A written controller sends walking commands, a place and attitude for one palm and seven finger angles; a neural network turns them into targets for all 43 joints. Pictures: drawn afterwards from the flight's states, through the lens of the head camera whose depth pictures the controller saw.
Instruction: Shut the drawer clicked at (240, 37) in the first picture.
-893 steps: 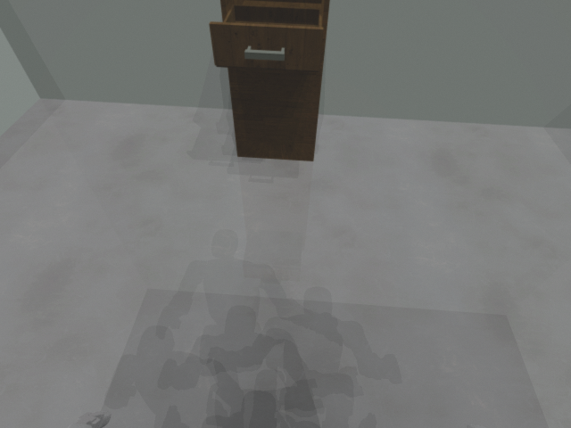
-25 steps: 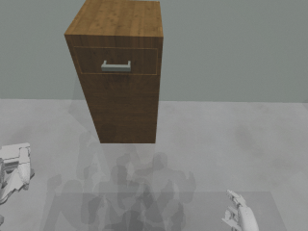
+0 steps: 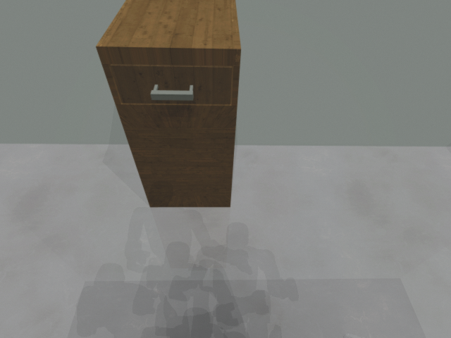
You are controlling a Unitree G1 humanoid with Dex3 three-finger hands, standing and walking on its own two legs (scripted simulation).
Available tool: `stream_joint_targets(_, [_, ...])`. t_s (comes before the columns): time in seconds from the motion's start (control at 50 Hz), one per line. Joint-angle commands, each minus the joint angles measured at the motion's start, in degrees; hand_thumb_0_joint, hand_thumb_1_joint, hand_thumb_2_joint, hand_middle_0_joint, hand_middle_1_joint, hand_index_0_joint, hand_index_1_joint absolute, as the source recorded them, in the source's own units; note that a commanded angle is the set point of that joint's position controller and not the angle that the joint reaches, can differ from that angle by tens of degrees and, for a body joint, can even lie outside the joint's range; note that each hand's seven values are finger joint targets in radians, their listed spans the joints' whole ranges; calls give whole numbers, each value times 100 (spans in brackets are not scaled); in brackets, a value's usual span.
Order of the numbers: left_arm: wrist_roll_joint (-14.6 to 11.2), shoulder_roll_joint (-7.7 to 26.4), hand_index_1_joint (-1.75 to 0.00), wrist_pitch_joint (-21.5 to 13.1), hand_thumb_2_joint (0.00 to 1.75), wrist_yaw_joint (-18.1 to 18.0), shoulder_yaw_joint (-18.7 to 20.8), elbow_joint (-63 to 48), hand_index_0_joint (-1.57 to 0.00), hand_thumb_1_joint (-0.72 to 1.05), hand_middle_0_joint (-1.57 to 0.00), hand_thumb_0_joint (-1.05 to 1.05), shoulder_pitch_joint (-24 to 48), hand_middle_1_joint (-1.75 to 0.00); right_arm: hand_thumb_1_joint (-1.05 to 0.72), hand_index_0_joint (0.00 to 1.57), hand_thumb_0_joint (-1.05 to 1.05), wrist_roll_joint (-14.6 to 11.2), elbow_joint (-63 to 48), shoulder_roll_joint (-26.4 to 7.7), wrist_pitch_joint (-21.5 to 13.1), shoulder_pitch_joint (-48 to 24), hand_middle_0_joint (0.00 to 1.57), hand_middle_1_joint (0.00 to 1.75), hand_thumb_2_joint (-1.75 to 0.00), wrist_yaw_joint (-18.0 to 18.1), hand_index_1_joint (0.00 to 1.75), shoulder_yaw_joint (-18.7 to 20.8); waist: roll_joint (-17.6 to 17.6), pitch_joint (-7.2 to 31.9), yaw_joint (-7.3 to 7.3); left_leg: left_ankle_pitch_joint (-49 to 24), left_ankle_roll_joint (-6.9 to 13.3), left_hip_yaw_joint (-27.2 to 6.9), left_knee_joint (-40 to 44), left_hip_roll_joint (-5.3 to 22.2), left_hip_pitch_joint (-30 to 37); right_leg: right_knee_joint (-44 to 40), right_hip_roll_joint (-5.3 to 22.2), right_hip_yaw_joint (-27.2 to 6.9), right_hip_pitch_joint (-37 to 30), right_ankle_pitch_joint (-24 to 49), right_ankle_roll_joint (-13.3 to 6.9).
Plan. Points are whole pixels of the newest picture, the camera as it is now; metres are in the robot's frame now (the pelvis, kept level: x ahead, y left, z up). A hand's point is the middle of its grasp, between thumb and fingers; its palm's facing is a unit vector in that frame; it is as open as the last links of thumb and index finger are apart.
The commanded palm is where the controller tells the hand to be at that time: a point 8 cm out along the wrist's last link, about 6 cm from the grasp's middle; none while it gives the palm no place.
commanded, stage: let the arm hang, fingers relaxed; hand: left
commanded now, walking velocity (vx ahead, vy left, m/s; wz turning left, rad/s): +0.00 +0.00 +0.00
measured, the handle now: (173, 91) +0.82 +0.20 -0.03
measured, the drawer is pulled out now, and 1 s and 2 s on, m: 0.00 0.00 0.00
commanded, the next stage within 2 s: look to check the result in 0.84 s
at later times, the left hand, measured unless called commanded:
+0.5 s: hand out of the picture -0.03 +0.17 -0.16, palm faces +0.04 -0.97 -0.22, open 6.9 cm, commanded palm none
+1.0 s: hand out of the picture +0.00 +0.15 -0.17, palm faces +0.05 -0.98 -0.19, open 7.4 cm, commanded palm none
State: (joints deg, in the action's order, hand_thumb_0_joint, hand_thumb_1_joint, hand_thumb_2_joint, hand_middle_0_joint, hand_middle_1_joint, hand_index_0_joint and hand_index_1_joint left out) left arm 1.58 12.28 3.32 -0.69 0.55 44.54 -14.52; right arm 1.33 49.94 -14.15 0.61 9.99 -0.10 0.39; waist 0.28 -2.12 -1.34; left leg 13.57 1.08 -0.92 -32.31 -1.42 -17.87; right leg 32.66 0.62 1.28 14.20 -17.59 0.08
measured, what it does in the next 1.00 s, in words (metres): stands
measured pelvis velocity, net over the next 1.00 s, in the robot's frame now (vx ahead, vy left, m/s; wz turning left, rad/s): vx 0.01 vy -0.02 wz -0.01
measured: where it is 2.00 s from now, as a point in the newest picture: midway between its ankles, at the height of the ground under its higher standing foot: outside the picture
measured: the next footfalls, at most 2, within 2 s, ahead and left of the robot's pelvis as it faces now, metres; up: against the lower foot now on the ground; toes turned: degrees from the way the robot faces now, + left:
none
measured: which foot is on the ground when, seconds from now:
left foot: down 0.00-1.00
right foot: down 0.00-1.00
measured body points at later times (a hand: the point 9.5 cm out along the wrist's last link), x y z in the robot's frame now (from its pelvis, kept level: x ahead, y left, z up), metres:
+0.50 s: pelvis +0.00 -0.01 +0.01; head +0.01 -0.02 +0.46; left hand -0.03 +0.22 -0.15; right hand -0.03 -0.21 -0.16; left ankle +0.04 +0.11 -0.73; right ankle +0.00 -0.12 -0.73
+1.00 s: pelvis +0.01 -0.02 +0.01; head +0.02 -0.03 +0.46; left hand +0.00 +0.20 -0.15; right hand -0.02 -0.23 -0.16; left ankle +0.04 +0.11 -0.73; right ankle +0.00 -0.12 -0.73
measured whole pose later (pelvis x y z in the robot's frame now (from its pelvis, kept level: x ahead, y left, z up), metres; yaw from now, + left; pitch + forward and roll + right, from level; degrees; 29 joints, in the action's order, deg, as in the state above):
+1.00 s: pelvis +0.01 -0.02 +0.01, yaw +0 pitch -2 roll +0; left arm 0.2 7.2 -0.1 -2.1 1.1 65.1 -16.6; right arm 0.8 64.3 -7.1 0.8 18.0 2.4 1.0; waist -1.0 -3.1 -0.4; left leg 10.7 -0.7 -1.4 -25.3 0.5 -12.9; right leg 25.1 -1.3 1.6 9.2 -14.3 -1.8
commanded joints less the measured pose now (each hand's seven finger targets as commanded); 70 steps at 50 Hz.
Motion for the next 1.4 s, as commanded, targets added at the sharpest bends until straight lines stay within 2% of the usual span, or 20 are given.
stream_joint_targets(0.0, [-53, 844, -99, -325, 90, -33, 172, 397, -84, 90, -84, 0, -136, -99, -90, 20, 0, 2, 77, -502, -77, 120, 20, 30, -90, 93, 30, 101, -700, 207, 149, -251, 132, -655, 966, 505, 181, -1032, 391, -577, -173, 162, -312])
stream_joint_targets(0.04, [-64, 711, -91, -342, 90, -46, 191, 811, -76, 90, -76, 0, -273, -91, -90, 20, 0, -4, 302, -421, -58, 313, 20, 30, -90, 134, 30, 109, -751, 231, 155, -177, 149, -684, 1023, 561, 278, -1170, 386, -563, -235, 176, -339])
stream_joint_targets(0.06, [-59, 640, -86, -349, 90, -48, 212, 960, -72, 90, -72, 0, -327, -86, -90, 20, 0, 6, 391, -380, -58, 408, 20, 30, -90, 153, 30, 126, -927, 293, 154, -144, 154, -667, 1028, 561, 328, -1204, 390, -539, -295, 243, -354])
stream_joint_targets(0.1, [-86, 647, -78, -357, 90, -40, 165, 1238, -64, 90, -64, 0, -366, -78, -90, 20, 0, -19, 595, -334, -54, 602, 20, 30, -90, 172, 30, 113, -761, 254, 139, -147, 153, -674, 1087, 581, 373, -1253, 391, -512, -302, 276, -365])
stream_joint_targets(0.12, [-88, 655, -73, -362, 90, -49, 153, 1329, -60, 90, -60, 0, -383, -73, -90, 20, 0, -35, 650, -356, -38, 680, 20, 30, -90, 179, 30, 132, -471, 194, 136, -174, 159, -686, 1061, 614, 424, -1295, 376, -480, -264, 249, -360])
stream_joint_targets(0.14, [-95, 601, -69, -357, 90, -51, 125, 1441, -56, 90, -56, 0, -405, -69, -90, 20, 0, -38, 742, -324, -30, 759, 20, 30, -90, 184, 30, 134, -385, 109, 120, -122, 161, -666, 1086, 618, 434, -1344, 401, -462, -191, 184, -365])
stream_joint_targets(0.32, [-101, 428, -30, -351, 90, -110, 79, 1935, -20, 90, -20, 0, -699, -30, -90, 20, 0, -53, 1174, -127, -22, 1197, 20, 30, -90, 215, 30, 139, -50, -195, 135, 72, 175, -613, 1234, 612, 416, -1365, 367, -427, -6, -88, -360])
stream_joint_targets(0.38, [-102, 346, -30, -354, 90, -125, 92, 1964, -20, 90, -20, 0, -721, -30, -90, 20, 0, -35, 1246, -7, -15, 1251, 20, 30, -90, 213, 30, 135, 107, -353, 120, 114, 161, -528, 1200, 558, 393, -1433, 396, -461, 130, -269, -369])
stream_joint_targets(0.5, [-96, 209, -30, -376, 90, -148, 122, 1942, -20, 90, -20, 0, -706, -30, -90, 20, 0, -27, 1304, 154, -49, 1266, 20, 30, -90, 225, 30, 130, -53, -385, 109, -153, 145, -470, 1164, 550, 431, -1366, 392, -470, 176, -58, -362])
stream_joint_targets(0.64, [-100, 121, -30, -398, 90, -166, 133, 1904, -20, 90, -20, 0, -635, -30, -90, 20, 0, -30, 1332, 292, -56, 1240, 20, 30, -90, 235, 30, 131, -11, -461, 112, -421, 101, -390, 1072, 535, 444, -1420, 407, -487, 151, 106, -352])
stream_joint_targets(0.68, [-98, 127, -30, -397, 90, -160, 147, 1900, -20, 90, -20, 0, -620, -30, -90, 20, 0, -24, 1332, 299, -57, 1241, 20, 30, -90, 238, 30, 131, -192, -471, 103, -404, 92, -365, 1083, 529, 458, -1444, 411, -510, 146, 96, -361])
stream_joint_targets(0.86, [-114, 78, -30, -404, 90, -153, 136, 1906, -20, 90, -20, 0, -624, -30, -90, 20, 0, -31, 1331, 266, -65, 1236, 20, 30, -90, 262, 30, 118, -138, -255, 103, -621, 90, -368, 1067, 583, 635, -1430, 382, -503, -20, 376, -354])
stream_joint_targets(0.94, [-113, 74, -30, -394, 90, -154, 129, 1939, -20, 90, -20, 0, -626, -30, -90, 20, 0, -34, 1339, 258, -44, 1237, 20, 30, -90, 263, 30, 111, -63, -390, 100, -468, 77, -363, 1099, 576, 574, -1492, 375, -501, 33, 195, -349])
stream_joint_targets(1.0, [-120, 72, -30, -407, 90, -155, 137, 1952, -20, 90, -20, 0, -661, -30, -90, 20, 0, -39, 1350, 255, -68, 1252, 20, 30, -90, 274, 30, 110, -105, -210, 102, -695, 84, -358, 1072, 596, 691, -1441, 378, -493, -87, 449, -347])
stream_joint_targets(1.1, [-121, 46, -30, -404, 90, -163, 132, 1982, -20, 90, -20, 0, -677, -30, -90, 20, 0, -40, 1384, 253, -64, 1229, 20, 30, -90, 282, 30, 105, -154, -297, 101, -674, 72, -355, 1095, 604, 706, -1444, 365, -490, -55, 444, -347])
stream_joint_targets(1.18, [-118, 54, -30, -412, 90, -170, 134, 1988, -20, 90, -20, 0, -672, -30, -90, 20, 0, -44, 1392, 252, -58, 1230, 20, 30, -90, 279, 30, 115, -2, -315, 95, -651, 59, -320, 1080, 598, 708, -1474, 373, -486, -59, 431, -342])
stream_joint_targets(1.22, [-111, 60, -30, -417, 90, -177, 126, 1992, -20, 90, -20, 0, -712, -30, -90, 20, 0, -50, 1371, 247, -48, 1187, 20, 30, -90, 275, 30, 126, -54, -373, 103, -671, 58, -310, 1044, 592, 731, -1499, 368, -517, 20, 423, -345])
stream_joint_targets(1.38, [-117, 71, -30, -435, 90, -177, 146, 1971, -20, 90, -20, 0, -672, -30, -90, 20, 0, -47, 1405, 264, -78, 1188, 20, 30, -90, 283, 30, 118, -44, -238, 100, -869, 58, -294, 1058, 620, 781, -1432, 387, -483, -162, 753, -340])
